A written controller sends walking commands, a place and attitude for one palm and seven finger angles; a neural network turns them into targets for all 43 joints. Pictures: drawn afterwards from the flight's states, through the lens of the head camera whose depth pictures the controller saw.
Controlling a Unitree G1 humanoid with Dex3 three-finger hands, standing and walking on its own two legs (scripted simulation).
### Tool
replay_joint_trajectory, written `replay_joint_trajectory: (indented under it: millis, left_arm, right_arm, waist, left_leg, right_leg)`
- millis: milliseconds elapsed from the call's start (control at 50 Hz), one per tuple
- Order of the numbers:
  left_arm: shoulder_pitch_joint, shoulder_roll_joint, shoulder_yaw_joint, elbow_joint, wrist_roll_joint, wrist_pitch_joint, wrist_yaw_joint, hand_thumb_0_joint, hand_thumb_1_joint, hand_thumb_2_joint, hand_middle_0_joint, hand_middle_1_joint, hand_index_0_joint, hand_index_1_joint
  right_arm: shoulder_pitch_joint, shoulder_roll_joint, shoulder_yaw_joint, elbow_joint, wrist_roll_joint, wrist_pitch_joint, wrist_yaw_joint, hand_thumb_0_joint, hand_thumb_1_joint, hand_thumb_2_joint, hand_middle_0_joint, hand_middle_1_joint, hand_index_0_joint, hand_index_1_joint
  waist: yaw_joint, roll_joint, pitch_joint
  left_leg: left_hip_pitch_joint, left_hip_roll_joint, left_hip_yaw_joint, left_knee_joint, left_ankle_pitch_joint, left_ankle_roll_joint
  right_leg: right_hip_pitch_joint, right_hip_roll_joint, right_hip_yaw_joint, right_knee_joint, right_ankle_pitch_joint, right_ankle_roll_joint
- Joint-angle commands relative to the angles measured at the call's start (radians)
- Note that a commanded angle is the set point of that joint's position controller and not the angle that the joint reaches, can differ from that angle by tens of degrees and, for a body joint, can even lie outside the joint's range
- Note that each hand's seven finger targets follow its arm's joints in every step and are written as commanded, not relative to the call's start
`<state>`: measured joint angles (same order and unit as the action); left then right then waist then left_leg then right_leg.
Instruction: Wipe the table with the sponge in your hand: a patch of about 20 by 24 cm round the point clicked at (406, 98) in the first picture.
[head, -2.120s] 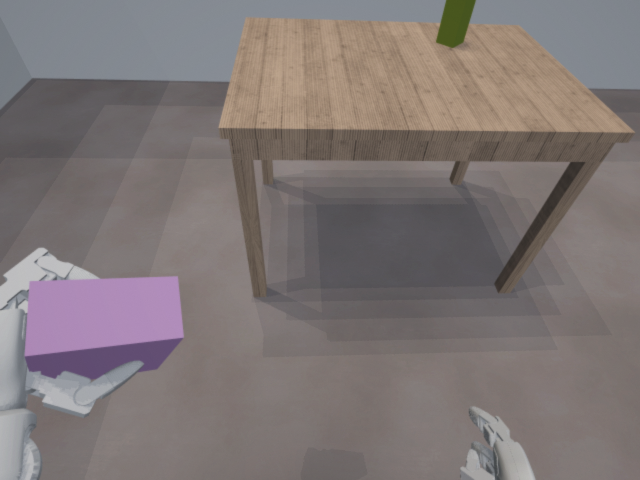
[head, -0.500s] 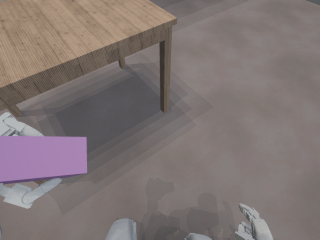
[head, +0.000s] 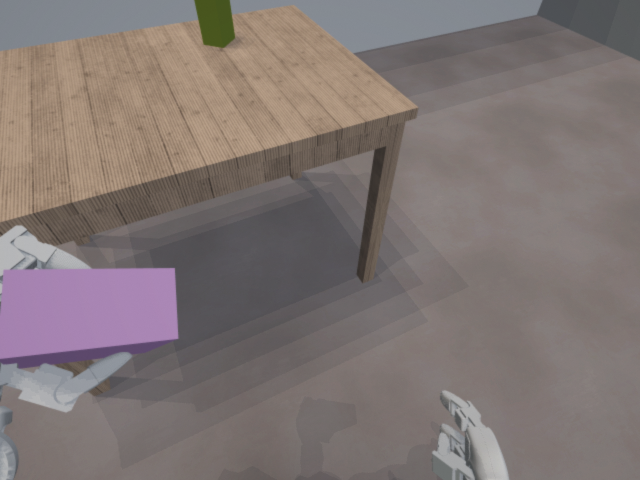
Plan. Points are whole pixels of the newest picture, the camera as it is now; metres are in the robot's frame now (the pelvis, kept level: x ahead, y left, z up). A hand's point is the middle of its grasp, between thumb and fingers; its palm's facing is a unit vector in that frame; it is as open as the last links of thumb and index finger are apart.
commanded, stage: take the last steps up to it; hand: left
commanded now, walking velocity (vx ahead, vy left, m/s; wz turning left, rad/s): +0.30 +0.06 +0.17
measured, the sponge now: (112, 318) +0.22 +0.21 +0.17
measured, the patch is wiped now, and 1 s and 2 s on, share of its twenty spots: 0.00 0.00 0.00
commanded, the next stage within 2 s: come to a stop and stand still in 1.62 s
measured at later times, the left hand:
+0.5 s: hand (115, 228) +0.31 +0.24 +0.18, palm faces +0.44 -0.78 -0.45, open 10.2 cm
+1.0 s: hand (163, 168) +0.41 +0.22 +0.18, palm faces +0.46 -0.77 -0.43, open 10.2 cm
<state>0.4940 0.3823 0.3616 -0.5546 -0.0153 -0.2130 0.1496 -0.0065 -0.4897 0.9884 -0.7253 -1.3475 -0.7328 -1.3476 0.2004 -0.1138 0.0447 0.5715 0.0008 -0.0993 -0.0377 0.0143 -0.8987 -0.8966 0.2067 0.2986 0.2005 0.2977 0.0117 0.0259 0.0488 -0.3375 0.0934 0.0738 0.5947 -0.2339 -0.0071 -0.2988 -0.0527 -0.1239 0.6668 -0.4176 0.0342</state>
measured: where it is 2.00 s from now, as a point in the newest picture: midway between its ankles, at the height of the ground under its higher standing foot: (338, 420)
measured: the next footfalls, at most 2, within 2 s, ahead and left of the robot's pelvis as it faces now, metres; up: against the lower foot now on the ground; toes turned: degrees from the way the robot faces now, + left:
right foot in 0.02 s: +0.06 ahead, -0.13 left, +0.00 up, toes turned -7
left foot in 0.32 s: +0.15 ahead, +0.11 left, +0.00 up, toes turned +13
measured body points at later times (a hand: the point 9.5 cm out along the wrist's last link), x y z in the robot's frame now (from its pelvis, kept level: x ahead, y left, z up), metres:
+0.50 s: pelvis +0.10 -0.01 +0.00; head +0.13 -0.01 +0.45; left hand +0.28 +0.28 +0.20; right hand +0.29 -0.24 -0.08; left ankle +0.11 +0.10 -0.73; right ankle +0.10 -0.13 -0.67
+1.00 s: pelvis +0.22 -0.03 +0.00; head +0.25 -0.02 +0.45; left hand +0.38 +0.26 +0.20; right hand +0.41 -0.28 -0.08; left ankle +0.26 +0.09 -0.73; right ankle +0.19 -0.14 -0.73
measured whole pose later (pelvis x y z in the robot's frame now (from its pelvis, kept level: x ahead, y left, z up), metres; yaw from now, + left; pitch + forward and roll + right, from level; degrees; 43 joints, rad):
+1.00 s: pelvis +0.22 -0.03 +0.00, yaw +5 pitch -1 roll +1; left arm 0.50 0.38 0.37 -0.58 -0.01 -0.23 0.17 -0.01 -0.49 0.99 -0.72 -1.35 -0.73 -1.35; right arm 0.21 -0.25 -0.04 0.57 0.00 -0.06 -0.07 0.02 -0.90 -0.90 0.20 0.30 0.20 0.30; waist 0.01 -0.04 0.06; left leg -0.32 0.06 0.17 0.54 -0.21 0.01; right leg -0.22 -0.10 -0.16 0.65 -0.40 0.00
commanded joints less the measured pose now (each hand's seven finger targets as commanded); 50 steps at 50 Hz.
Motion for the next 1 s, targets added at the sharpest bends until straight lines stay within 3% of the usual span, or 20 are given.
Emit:
replay_joint_trajectory:
  millis: [0, 20, 40, 120, 200, 260, 280, 300, 320, 340, 460, 560, 600, 620, 640, 660, 760, 920, 940, 980]
  left_arm:
    - [-0.146, 0.147, 0.103, -0.081, -0.003, -0.038, 0.031, 0.000, 0.100, 1.300, -1.200, -1.600, -1.200, -1.600]
    - [-0.173, 0.172, 0.108, -0.064, -0.011, -0.021, 0.033, 0.000, 0.100, 1.300, -1.200, -1.600, -1.200, -1.600]
    - [-0.216, 0.158, 0.084, -0.053, -0.012, -0.022, 0.031, 0.000, 0.100, 1.300, -1.200, -1.600, -1.200, -1.600]
    - [-0.202, 0.140, 0.067, -0.077, 0.010, -0.063, 0.029, 0.000, 0.100, 1.300, -1.200, -1.600, -1.200, -1.600]
    - [-0.128, 0.158, 0.108, -0.187, 0.010, -0.074, 0.044, 0.000, 0.100, 1.300, -1.200, -1.600, -1.200, -1.600]
    - [-0.073, 0.160, 0.128, -0.242, -0.004, -0.067, 0.059, 0.000, 0.100, 1.300, -1.200, -1.600, -1.200, -1.600]
    - [-0.087, 0.153, 0.120, -0.274, -0.009, -0.074, 0.060, 0.000, 0.100, 1.300, -1.200, -1.600, -1.200, -1.600]
    - [-0.077, 0.157, 0.136, -0.290, -0.012, -0.084, 0.063, 0.000, 0.100, 1.300, -1.200, -1.600, -1.200, -1.600]
    - [-0.095, 0.164, 0.129, -0.267, -0.012, -0.092, 0.062, 0.000, 0.100, 1.300, -1.200, -1.600, -1.200, -1.600]
    - [-0.073, 0.196, 0.153, -0.192, -0.009, -0.085, 0.050, 0.000, 0.100, 1.300, -1.200, -1.600, -1.200, -1.600]
    - [-0.013, 0.121, 0.113, -0.224, -0.014, -0.076, 0.024, 0.000, 0.100, 1.300, -1.200, -1.600, -1.200, -1.600]
    - [-0.082, 0.110, 0.091, -0.125, -0.008, -0.053, 0.022, 0.000, 0.100, 1.300, -1.200, -1.600, -1.200, -1.600]
    - [-0.125, 0.141, 0.103, -0.091, 0.003, -0.047, 0.025, 0.000, 0.100, 1.300, -1.200, -1.600, -1.200, -1.600]
    - [-0.149, 0.173, 0.113, -0.086, 0.009, -0.043, 0.029, 0.000, 0.100, 1.300, -1.200, -1.600, -1.200, -1.600]
    - [-0.177, 0.212, 0.154, -0.084, -0.003, -0.040, 0.033, 0.000, 0.100, 1.300, -1.200, -1.600, -1.200, -1.600]
    - [-0.220, 0.209, 0.139, -0.108, -0.008, -0.048, 0.028, 0.000, 0.100, 1.300, -1.200, -1.600, -1.200, -1.600]
    - [-0.142, 0.165, 0.123, -0.181, 0.002, -0.086, 0.021, 0.000, 0.100, 1.300, -1.200, -1.600, -1.200, -1.600]
    - [-0.074, 0.148, 0.127, -0.210, -0.010, -0.072, 0.055, 0.000, 0.100, 1.300, -1.200, -1.600, -1.200, -1.600]
    - [-0.103, 0.143, 0.117, -0.214, -0.010, -0.077, 0.053, 0.000, 0.100, 1.300, -1.200, -1.600, -1.200, -1.600]
    - [-0.127, 0.142, 0.111, -0.183, -0.013, -0.093, 0.049, 0.000, 0.100, 1.300, -1.200, -1.600, -1.200, -1.600]
  right_arm:
    - [-0.043, -0.160, -0.080, -0.103, 0.006, -0.015, -0.036, 0.000, -0.900, -0.900, 0.200, 0.300, 0.200, 0.300]
    - [-0.076, -0.151, -0.072, -0.109, 0.006, -0.019, -0.039, 0.000, -0.900, -0.900, 0.200, 0.300, 0.200, 0.300]
    - [-0.093, -0.179, -0.078, -0.094, 0.000, -0.028, -0.038, 0.000, -0.900, -0.900, 0.200, 0.300, 0.200, 0.300]
    - [-0.104, -0.163, -0.054, -0.064, -0.004, -0.007, -0.040, 0.000, -0.900, -0.900, 0.200, 0.300, 0.200, 0.300]
    - [-0.119, -0.150, -0.069, -0.120, -0.008, -0.006, -0.034, 0.000, -0.900, -0.900, 0.200, 0.300, 0.200, 0.300]
    - [-0.063, -0.166, -0.092, -0.134, -0.003, -0.006, -0.039, 0.000, -0.900, -0.900, 0.200, 0.300, 0.200, 0.300]
    - [-0.050, -0.181, -0.103, -0.143, 0.001, -0.007, -0.042, 0.000, -0.900, -0.900, 0.200, 0.300, 0.200, 0.300]
    - [-0.061, -0.214, -0.116, -0.146, 0.002, -0.006, -0.040, 0.000, -0.900, -0.900, 0.200, 0.300, 0.200, 0.300]
    - [-0.051, -0.211, -0.113, -0.151, 0.008, -0.007, -0.028, 0.000, -0.900, -0.900, 0.200, 0.300, 0.200, 0.300]
    - [-0.061, -0.212, -0.108, -0.124, 0.000, -0.010, -0.028, 0.000, -0.900, -0.900, 0.200, 0.300, 0.200, 0.300]
    - [-0.058, -0.205, -0.107, -0.106, 0.012, -0.043, -0.018, 0.000, -0.900, -0.900, 0.200, 0.300, 0.200, 0.300]
    - [-0.063, -0.204, -0.097, -0.101, 0.013, -0.045, -0.043, 0.000, -0.900, -0.900, 0.200, 0.300, 0.200, 0.300]
    - [-0.061, -0.186, -0.091, -0.091, 0.007, -0.035, -0.050, 0.000, -0.900, -0.900, 0.200, 0.300, 0.200, 0.300]
    - [-0.063, -0.161, -0.087, -0.098, 0.007, -0.027, -0.047, 0.000, -0.900, -0.900, 0.200, 0.300, 0.200, 0.300]
    - [-0.108, -0.182, -0.087, -0.106, -0.001, -0.039, -0.044, 0.000, -0.900, -0.900, 0.200, 0.300, 0.200, 0.300]
    - [-0.100, -0.194, -0.097, -0.086, -0.001, -0.040, -0.035, 0.000, -0.900, -0.900, 0.200, 0.300, 0.200, 0.300]
    - [-0.110, -0.174, -0.079, -0.074, 0.000, -0.010, -0.028, 0.000, -0.900, -0.900, 0.200, 0.300, 0.200, 0.300]
    - [-0.055, -0.181, -0.100, -0.133, -0.006, -0.005, -0.039, 0.000, -0.900, -0.900, 0.200, 0.300, 0.200, 0.300]
    - [-0.041, -0.200, -0.110, -0.135, 0.000, -0.006, -0.045, 0.000, -0.900, -0.900, 0.200, 0.300, 0.200, 0.300]
    - [-0.043, -0.218, -0.111, -0.142, 0.007, -0.010, -0.040, 0.000, -0.900, -0.900, 0.200, 0.300, 0.200, 0.300]
  waist:
    - [-0.017, -0.102, -0.096]
    - [0.006, -0.349, -0.055]
    - [0.000, -0.325, -0.039]
    - [-0.008, -0.159, -0.076]
    - [0.026, -0.186, -0.152]
    - [-0.014, -0.118, -0.232]
    - [-0.031, -0.018, -0.267]
    - [-0.025, 0.217, -0.290]
    - [-0.021, 0.279, -0.253]
    - [-0.026, 0.258, -0.210]
    - [-0.009, 0.213, -0.144]
    - [-0.010, 0.164, -0.119]
    - [-0.004, 0.005, -0.122]
    - [-0.002, -0.276, -0.120]
    - [0.025, -0.349, -0.121]
    - [0.002, -0.321, -0.119]
    - [-0.018, -0.127, -0.141]
    - [-0.009, -0.086, -0.175]
    - [-0.024, 0.008, -0.180]
    - [-0.025, 0.280, -0.179]
  left_leg:
    - [-0.185, 0.007, 0.008, 0.122, -0.318, 0.041]
    - [-0.308, -0.081, 0.037, 0.366, -0.315, 0.003]
    - [-0.349, -0.044, -0.051, 0.509, -0.254, -0.001]
    - [-0.284, -0.009, -0.012, 0.409, -0.174, -0.016]
    - [-0.122, -0.056, 0.109, 0.077, -0.109, 0.003]
    - [0.131, -0.089, 0.146, -0.158, 0.071, 0.009]
    - [0.299, -0.034, 0.077, -0.189, 0.148, 0.038]
    - [0.462, 0.178, -0.198, -0.179, 0.350, 0.143]
    - [0.454, 0.314, -0.435, -0.234, 0.453, 0.239]
    - [0.389, 0.359, -0.498, -0.268, 0.337, 0.278]
    - [0.144, 0.204, -0.113, -0.281, 0.179, 0.177]
    - [0.038, 0.157, -0.019, -0.191, -0.081, 0.114]
    - [-0.078, 0.087, 0.032, 0.058, -0.190, 0.072]
    - [-0.258, -0.034, 0.097, 0.337, -0.293, 0.027]
    - [-0.341, -0.056, -0.003, 0.540, -0.343, 0.010]
    - [-0.364, -0.039, -0.081, 0.654, -0.285, -0.001]
    - [-0.257, 0.027, -0.054, 0.440, -0.150, -0.016]
    - [0.137, -0.051, 0.122, -0.136, 0.053, 0.008]
    - [0.237, -0.005, 0.053, -0.178, 0.047, 0.035]
    - [0.358, 0.313, -0.446, -0.297, 0.144, 0.212]
  right_leg:
    - [0.173, -0.153, 0.261, -0.342, -0.090, -0.098]
    - [0.165, -0.335, 0.567, -0.453, -0.107, -0.188]
    - [0.171, -0.380, 0.591, -0.466, -0.027, -0.222]
    - [0.253, -0.286, 0.206, -0.324, 0.591, -0.181]
    - [0.321, -0.251, 0.118, -0.257, 0.718, -0.168]
    - [0.278, -0.194, 0.059, -0.080, 0.666, -0.111]
    - [0.160, -0.155, 0.032, 0.085, 0.580, -0.074]
    - [-0.090, -0.045, -0.017, 0.279, 0.179, -0.017]
    - [-0.240, 0.022, 0.035, 0.447, -0.227, -0.018]
    - [-0.317, -0.019, 0.107, 0.524, -0.218, -0.020]
    - [-0.162, -0.037, 0.008, 0.229, 0.024, 0.001]
    - [0.074, 0.026, -0.093, -0.069, 0.116, 0.014]
    - [0.198, -0.061, 0.046, -0.228, 0.075, -0.033]
    - [0.264, -0.268, 0.417, -0.353, 0.047, -0.135]
    - [0.247, -0.397, 0.642, -0.438, 0.024, -0.209]
    - [0.245, -0.404, 0.672, -0.457, -0.027, -0.226]
    - [0.223, -0.306, 0.200, -0.332, 0.501, -0.185]
    - [0.153, -0.192, 0.102, -0.170, 0.317, -0.117]
    - [0.067, -0.159, 0.080, -0.044, 0.272, -0.090]
    - [-0.240, 0.019, 0.015, 0.363, -0.224, -0.023]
